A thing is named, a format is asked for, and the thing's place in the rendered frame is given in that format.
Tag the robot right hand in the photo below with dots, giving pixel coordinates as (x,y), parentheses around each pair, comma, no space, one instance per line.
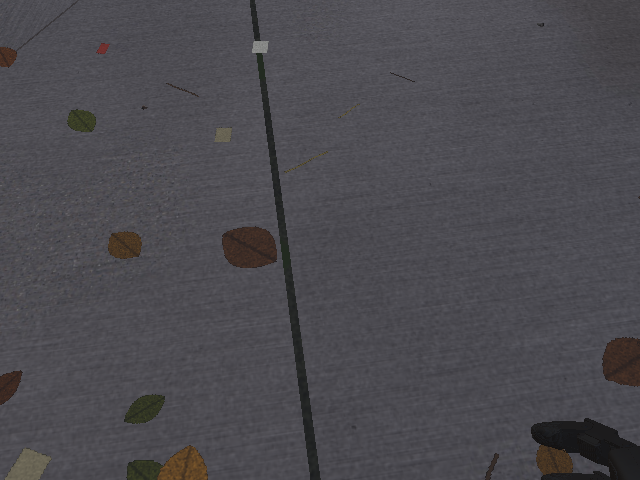
(594,441)

